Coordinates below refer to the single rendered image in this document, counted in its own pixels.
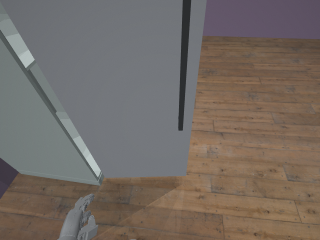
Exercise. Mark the handle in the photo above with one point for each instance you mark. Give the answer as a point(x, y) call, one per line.
point(186, 12)

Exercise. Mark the fridge door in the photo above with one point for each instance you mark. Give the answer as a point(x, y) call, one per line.
point(115, 66)

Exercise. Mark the left robot hand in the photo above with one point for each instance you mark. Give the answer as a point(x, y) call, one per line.
point(74, 222)

